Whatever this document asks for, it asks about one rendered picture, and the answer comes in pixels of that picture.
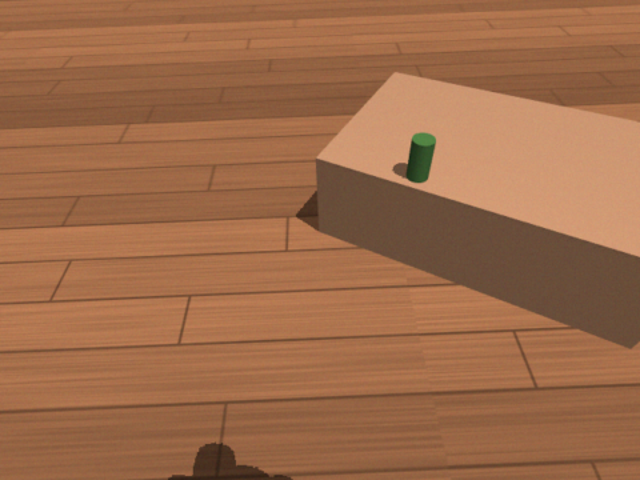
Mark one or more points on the can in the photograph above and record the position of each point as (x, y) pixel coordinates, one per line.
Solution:
(420, 157)

